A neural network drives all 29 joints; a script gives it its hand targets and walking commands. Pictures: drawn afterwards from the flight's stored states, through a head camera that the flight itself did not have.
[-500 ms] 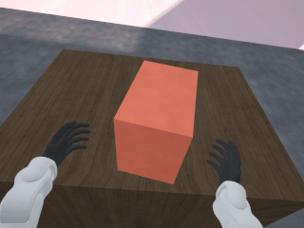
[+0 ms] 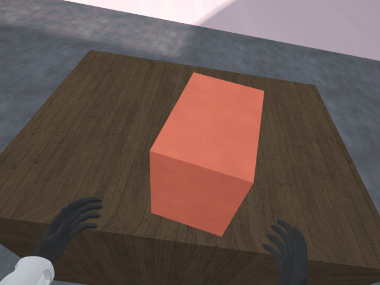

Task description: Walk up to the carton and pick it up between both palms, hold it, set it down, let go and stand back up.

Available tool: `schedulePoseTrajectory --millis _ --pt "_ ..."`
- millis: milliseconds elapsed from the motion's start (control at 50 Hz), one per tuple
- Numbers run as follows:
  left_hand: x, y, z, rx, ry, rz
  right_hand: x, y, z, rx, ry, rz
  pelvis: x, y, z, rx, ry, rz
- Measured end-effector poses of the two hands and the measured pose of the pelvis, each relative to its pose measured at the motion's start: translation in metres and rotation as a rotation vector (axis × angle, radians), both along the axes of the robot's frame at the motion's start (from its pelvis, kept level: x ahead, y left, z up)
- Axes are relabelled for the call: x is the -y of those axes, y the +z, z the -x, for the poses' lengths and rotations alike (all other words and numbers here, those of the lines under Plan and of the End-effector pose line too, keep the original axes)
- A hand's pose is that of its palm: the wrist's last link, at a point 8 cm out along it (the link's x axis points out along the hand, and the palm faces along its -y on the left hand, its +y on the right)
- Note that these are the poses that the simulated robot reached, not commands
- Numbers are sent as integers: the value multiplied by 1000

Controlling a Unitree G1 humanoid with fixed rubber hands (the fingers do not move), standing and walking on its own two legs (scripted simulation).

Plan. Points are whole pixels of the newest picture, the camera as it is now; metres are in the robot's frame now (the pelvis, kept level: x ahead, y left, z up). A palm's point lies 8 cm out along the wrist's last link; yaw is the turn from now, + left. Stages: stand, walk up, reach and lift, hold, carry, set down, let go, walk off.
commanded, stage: set down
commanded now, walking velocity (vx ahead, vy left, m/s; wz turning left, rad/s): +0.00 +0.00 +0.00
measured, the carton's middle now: (207, 152) +0.42 +0.00 +0.04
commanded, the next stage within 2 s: let go in 1.56 s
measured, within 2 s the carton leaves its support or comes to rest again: neither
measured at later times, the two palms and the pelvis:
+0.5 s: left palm (55, 268) +0.14 +0.25 +0.00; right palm out of the picture +0.14 -0.16 +0.00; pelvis -0.01 +0.00 +0.00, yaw +1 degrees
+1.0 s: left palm (75, 267) +0.16 +0.23 -0.02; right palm out of the picture +0.15 -0.19 -0.02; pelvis -0.02 -0.02 +0.00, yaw +1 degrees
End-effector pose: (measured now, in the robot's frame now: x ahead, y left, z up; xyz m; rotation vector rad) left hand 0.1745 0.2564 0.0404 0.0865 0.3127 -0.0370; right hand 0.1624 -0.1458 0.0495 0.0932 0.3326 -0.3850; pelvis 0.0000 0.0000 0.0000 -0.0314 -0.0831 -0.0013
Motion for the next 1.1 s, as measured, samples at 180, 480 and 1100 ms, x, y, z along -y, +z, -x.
schedulePoseTrajectory --millis 180,480,1100 --pt "-1 -13 20 -39 -4 -11 -2 -18 14 -22 22 21 -4 -1 4 26 7 2" --pt "3 -34 30 -126 17 -46 14 -43 18 -72 106 60 0 -1 13 53 13 -4" --pt "30 -60 20 -271 111 -103 52 -67 7 -96 316 113 21 0 32 63 17 -24"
